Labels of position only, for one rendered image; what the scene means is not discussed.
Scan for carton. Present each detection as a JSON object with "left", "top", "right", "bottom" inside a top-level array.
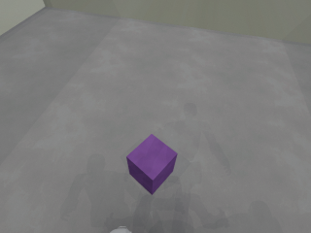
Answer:
[{"left": 126, "top": 134, "right": 178, "bottom": 195}]

